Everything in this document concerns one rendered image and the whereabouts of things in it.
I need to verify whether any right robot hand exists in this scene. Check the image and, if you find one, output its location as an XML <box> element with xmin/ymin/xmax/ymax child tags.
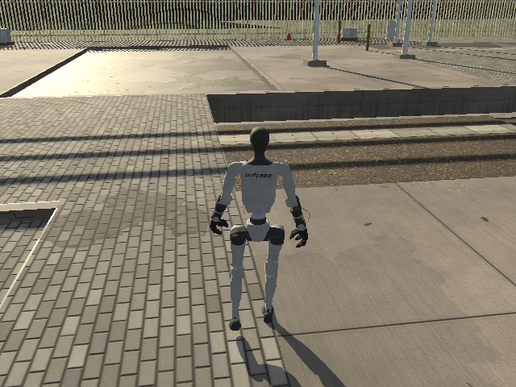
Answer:
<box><xmin>289</xmin><ymin>229</ymin><xmax>308</xmax><ymax>248</ymax></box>

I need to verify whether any right robot upper arm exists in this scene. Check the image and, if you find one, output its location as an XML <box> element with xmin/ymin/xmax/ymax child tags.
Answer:
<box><xmin>276</xmin><ymin>162</ymin><xmax>298</xmax><ymax>207</ymax></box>

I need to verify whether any left robot shin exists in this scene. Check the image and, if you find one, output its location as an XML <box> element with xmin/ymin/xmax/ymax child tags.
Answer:
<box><xmin>231</xmin><ymin>266</ymin><xmax>242</xmax><ymax>321</ymax></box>

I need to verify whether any robot right forearm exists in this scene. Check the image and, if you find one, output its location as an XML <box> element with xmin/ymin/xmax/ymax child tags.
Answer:
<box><xmin>290</xmin><ymin>195</ymin><xmax>306</xmax><ymax>231</ymax></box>

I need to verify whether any left robot hand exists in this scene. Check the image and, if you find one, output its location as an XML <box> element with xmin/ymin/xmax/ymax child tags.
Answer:
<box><xmin>210</xmin><ymin>219</ymin><xmax>228</xmax><ymax>235</ymax></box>

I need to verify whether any left robot upper arm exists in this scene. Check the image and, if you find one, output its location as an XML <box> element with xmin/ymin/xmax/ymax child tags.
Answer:
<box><xmin>219</xmin><ymin>161</ymin><xmax>243</xmax><ymax>206</ymax></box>

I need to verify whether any robot left forearm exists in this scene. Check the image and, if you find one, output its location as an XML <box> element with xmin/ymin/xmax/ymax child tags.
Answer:
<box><xmin>211</xmin><ymin>193</ymin><xmax>227</xmax><ymax>222</ymax></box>

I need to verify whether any humanoid robot head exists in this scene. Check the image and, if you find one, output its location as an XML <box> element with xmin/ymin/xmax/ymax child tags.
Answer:
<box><xmin>245</xmin><ymin>127</ymin><xmax>272</xmax><ymax>165</ymax></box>

